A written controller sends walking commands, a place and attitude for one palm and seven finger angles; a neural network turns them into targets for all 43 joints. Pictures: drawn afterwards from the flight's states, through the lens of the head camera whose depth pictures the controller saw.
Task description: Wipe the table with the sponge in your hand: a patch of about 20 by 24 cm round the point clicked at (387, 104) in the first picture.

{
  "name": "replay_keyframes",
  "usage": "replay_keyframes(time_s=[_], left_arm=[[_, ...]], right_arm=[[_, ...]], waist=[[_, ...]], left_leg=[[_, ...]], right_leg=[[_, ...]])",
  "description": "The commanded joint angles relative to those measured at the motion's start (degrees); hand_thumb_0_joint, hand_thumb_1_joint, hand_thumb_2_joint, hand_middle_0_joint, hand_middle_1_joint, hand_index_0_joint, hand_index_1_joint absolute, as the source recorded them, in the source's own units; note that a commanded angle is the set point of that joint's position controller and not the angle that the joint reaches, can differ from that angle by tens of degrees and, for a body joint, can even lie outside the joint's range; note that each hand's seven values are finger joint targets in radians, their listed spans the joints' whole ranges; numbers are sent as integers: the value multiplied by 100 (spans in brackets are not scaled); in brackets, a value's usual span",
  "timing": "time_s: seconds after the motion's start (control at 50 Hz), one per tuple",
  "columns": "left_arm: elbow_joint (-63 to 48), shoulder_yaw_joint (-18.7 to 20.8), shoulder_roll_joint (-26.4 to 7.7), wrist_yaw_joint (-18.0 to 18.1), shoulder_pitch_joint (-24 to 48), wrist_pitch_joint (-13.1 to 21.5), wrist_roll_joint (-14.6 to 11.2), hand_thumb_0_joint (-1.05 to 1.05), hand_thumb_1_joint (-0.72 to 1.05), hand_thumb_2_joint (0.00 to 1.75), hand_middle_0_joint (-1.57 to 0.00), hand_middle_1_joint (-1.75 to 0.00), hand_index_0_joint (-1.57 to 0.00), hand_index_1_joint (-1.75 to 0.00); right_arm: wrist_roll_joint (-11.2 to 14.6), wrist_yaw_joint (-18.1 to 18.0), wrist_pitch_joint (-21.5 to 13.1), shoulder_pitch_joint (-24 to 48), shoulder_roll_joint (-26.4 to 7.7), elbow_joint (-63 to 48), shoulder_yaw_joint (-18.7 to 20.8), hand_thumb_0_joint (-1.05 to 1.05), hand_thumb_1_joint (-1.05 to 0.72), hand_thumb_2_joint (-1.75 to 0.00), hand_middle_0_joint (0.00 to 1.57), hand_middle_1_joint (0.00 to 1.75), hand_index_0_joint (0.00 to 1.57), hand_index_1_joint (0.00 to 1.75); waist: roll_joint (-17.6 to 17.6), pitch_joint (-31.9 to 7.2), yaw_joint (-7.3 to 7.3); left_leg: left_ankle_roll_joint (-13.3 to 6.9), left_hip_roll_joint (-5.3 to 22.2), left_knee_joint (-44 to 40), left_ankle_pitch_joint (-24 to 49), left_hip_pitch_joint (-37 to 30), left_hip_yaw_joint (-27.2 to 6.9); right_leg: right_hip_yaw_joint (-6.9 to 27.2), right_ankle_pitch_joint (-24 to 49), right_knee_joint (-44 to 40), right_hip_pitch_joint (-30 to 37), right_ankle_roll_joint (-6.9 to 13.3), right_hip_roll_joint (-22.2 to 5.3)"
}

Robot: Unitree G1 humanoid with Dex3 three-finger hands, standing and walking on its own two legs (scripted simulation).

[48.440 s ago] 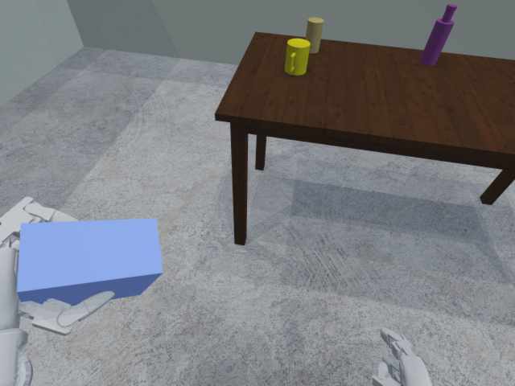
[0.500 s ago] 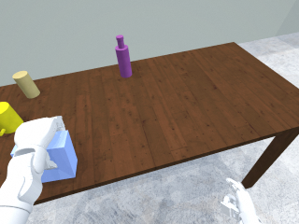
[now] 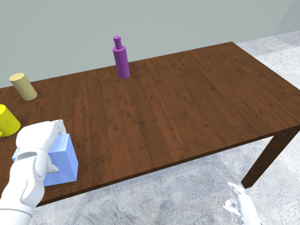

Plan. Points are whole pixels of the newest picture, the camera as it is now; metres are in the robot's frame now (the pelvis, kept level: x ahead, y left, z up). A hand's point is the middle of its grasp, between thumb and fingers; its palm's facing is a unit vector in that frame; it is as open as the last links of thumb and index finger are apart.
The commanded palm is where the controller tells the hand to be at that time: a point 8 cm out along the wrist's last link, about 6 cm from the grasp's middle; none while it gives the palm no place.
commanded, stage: lower the sponge onto the table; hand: left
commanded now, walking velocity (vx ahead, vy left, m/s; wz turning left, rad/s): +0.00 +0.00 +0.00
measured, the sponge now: (52, 166) +0.24 +0.33 +0.01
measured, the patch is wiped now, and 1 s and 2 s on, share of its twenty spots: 1.00 1.00 1.00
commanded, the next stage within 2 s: wipe forward along the first lane in 1.00 s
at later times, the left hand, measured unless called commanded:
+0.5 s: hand (52, 149) +0.26 +0.33 +0.06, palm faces -0.06 -0.06 -1.00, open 10.6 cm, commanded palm +0.24 +0.32 +0.12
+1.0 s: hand (52, 150) +0.26 +0.33 +0.06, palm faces -0.03 -0.07 -1.00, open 10.6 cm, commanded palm +0.23 +0.32 +0.10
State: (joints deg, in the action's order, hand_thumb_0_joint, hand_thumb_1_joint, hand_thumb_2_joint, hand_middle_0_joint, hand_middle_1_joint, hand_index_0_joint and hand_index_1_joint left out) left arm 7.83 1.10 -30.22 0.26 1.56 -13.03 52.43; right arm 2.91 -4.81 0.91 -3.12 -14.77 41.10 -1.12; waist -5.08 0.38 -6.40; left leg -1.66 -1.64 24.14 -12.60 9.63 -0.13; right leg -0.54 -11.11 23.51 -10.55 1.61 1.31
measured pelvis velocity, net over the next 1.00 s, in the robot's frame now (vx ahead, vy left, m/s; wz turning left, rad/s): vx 0.00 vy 0.00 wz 0.00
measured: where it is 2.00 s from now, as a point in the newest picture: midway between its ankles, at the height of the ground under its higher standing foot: outside the picture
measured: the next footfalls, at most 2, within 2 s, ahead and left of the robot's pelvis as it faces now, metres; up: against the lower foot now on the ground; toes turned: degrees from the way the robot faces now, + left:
none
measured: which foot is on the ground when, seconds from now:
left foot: down 0.00-1.00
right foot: down 0.00-1.00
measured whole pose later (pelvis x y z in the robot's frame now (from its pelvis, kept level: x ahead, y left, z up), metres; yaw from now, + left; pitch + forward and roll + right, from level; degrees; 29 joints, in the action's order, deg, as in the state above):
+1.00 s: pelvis +0.00 +0.00 -0.01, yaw +0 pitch +1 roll +0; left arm 14.7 2.7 -29.0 3.5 3.3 -11.6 52.7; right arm 3.7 -4.2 2.3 -6.0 -15.6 40.5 0.0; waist -4.5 -2.4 -5.5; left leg -1.5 -1.3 28.7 -14.3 15.4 0.0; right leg -0.5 -12.5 27.6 -16.2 1.8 1.7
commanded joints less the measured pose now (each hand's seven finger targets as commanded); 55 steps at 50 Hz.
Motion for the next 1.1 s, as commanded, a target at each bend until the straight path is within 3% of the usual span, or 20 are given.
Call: replay_keyframes(time_s=[0.0,0.06,0.14,0.24,0.26,0.34,0.36,0.44,0.52,0.54,0.64,0.66,0.74,0.8,0.84,0.86,0.94,0.96,1.04,1.08], left_arm=[[-1063,923,-1620,290,1416,10,123,0,10,130,-120,-160,-120,-160],[-1078,684,-1335,284,1366,14,66,0,10,130,-120,-160,-120,-160],[-915,942,-1721,327,1709,71,116,0,10,130,-120,-160,-120,-160],[-647,868,-1622,348,1726,133,173,0,10,130,-120,-160,-120,-160],[-564,651,-1355,338,1600,123,172,0,10,130,-120,-160,-120,-160],[-553,883,-1564,366,1478,139,129,0,10,130,-120,-160,-120,-160],[-499,640,-1293,362,1460,135,119,0,10,130,-120,-160,-120,-160],[-393,860,-1504,380,1375,133,121,0,10,130,-120,-160,-120,-160],[-230,542,-1219,374,1439,108,213,0,10,130,-120,-160,-120,-160],[-278,840,-1504,395,1388,135,189,0,10,130,-120,-160,-120,-160],[-9,853,-1535,400,1371,107,181,0,10,130,-120,-160,-120,-160],[10,577,-1217,390,1250,94,174,0,10,130,-120,-160,-120,-160],[123,801,-1471,403,1240,107,243,0,10,130,-120,-160,-120,-160],[136,538,-1131,404,1021,102,246,0,10,130,-120,-160,-120,-160],[220,886,-1439,430,765,95,205,0,10,130,-120,-160,-120,-160],[152,564,-1118,409,841,92,176,0,10,130,-120,-160,-120,-160],[366,657,-1314,408,1093,20,204,0,10,130,-120,-160,-120,-160],[400,370,-988,398,979,-3,193,0,10,130,-120,-160,-120,-160],[540,742,-1336,420,809,45,230,0,10,130,-120,-160,-120,-160],[493,473,-998,411,722,63,228,0,10,130,-120,-160,-120,-160]], right_arm=[[-6,-10,-306,941,-661,-953,272,0,-90,-90,20,30,20,30],[-2,-11,-319,936,-623,-1008,263,0,-90,-90,20,30,20,30],[21,-46,-316,950,-672,-970,251,0,-90,-90,20,30,20,30],[41,-40,-320,859,-679,-921,290,0,-90,-90,20,30,20,30],[22,-33,-313,778,-673,-943,303,0,-90,-90,20,30,20,30],[37,-6,-291,810,-711,-938,302,0,-90,-90,20,30,20,30],[35,-10,-286,752,-687,-963,316,0,-90,-90,20,30,20,30],[50,0,-282,786,-710,-963,314,0,-90,-90,20,30,20,30],[49,11,-251,671,-710,-943,335,0,-90,-90,20,30,20,30],[52,5,-262,727,-725,-951,335,0,-90,-90,20,30,20,30],[67,-4,-215,692,-752,-919,323,0,-90,-90,20,30,20,30],[64,-4,-216,625,-730,-972,343,0,-90,-90,20,30,20,30],[65,19,-196,643,-759,-936,337,0,-90,-90,20,30,20,30],[56,43,-189,555,-739,-984,360,0,-90,-90,20,30,20,30],[54,52,-167,609,-777,-966,356,0,-90,-90,20,30,20,30],[63,45,-148,573,-752,-993,362,0,-90,-90,20,30,20,30],[92,26,-118,611,-786,-942,342,0,-90,-90,20,30,20,30],[94,32,-129,551,-751,-1006,345,0,-90,-90,20,30,20,30],[84,43,-107,534,-801,-944,358,0,-90,-90,20,30,20,30],[95,67,-110,498,-756,-981,363,0,-90,-90,20,30,20,30]], waist=[[65,-1374,-31],[59,-1279,25],[159,-1180,40],[202,-1224,67],[177,-1291,68],[264,-1254,63],[249,-1233,90],[407,-1194,52],[402,-1219,110],[357,-1202,66],[504,-1019,99],[406,-1081,108],[470,-1060,79],[477,-1136,79],[561,-1059,7],[551,-1095,86],[603,-816,113],[465,-807,126],[675,-939,52],[675,-970,85]], left_leg=[[-20,2,-239,1210,-261,-388],[-41,13,-228,1101,-228,-366],[-34,-9,-264,841,-145,-398],[-47,-14,-186,876,-123,-366],[-58,-3,-168,931,-72,-312],[-34,-9,-144,946,-30,-362],[-58,-1,-119,902,22,-309],[-57,-13,-98,876,71,-341],[-68,-21,-38,871,124,-295],[-63,-13,-48,831,120,-321],[-69,-31,-31,592,291,-314],[-93,-29,-8,593,316,-256],[-63,-42,16,604,372,-297],[-70,-26,47,641,392,-276],[-60,-31,44,609,459,-315],[-90,-36,69,595,478,-250],[-72,-42,38,275,562,-278],[-89,-32,21,210,601,-247],[-63,-45,67,266,636,-292],[-72,-32,101,335,637,-263]], right_leg=[[471,764,-307,426,301,-32],[412,698,-302,358,289,-23],[575,425,-359,237,292,-2],[564,467,-335,152,296,8],[398,577,-276,224,281,-19],[560,629,-259,170,287,4],[397,622,-231,160,260,-21],[550,613,-237,114,265,-14],[436,635,-194,11,235,-36],[559,583,-193,37,273,-7],[570,328,-223,-100,254,3],[422,359,-173,-53,229,-22],[562,363,-165,-108,259,-2],[437,409,-108,-122,236,-15],[546,404,-110,-74,261,-4],[448,459,-90,-51,224,-17],[581,0,-197,-336,231,9],[420,-69,-167,-318,215,-7],[579,0,-134,-265,247,21],[465,108,-91,-293,218,5]])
